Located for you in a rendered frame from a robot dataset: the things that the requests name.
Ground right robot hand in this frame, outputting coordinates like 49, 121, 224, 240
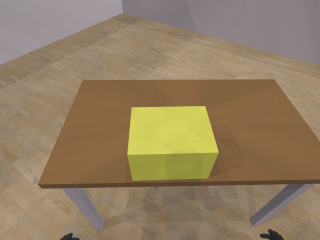
260, 229, 284, 240

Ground carton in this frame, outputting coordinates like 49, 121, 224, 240
127, 106, 219, 181

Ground table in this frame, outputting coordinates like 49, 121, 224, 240
38, 79, 320, 230

